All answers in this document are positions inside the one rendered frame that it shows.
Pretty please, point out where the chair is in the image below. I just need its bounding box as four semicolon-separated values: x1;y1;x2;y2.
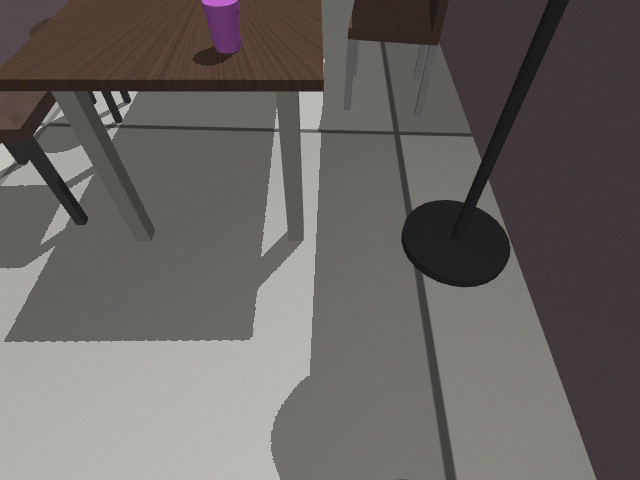
343;0;449;117
0;64;89;225

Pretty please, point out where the cup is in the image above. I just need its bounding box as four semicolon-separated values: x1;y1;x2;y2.
202;0;241;54

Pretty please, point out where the table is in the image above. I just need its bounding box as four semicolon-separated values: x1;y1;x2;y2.
0;0;324;241

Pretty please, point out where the stool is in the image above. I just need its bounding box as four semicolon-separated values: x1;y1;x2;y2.
29;18;131;123

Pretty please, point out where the coat stand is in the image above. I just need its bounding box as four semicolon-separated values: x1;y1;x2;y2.
402;0;569;287

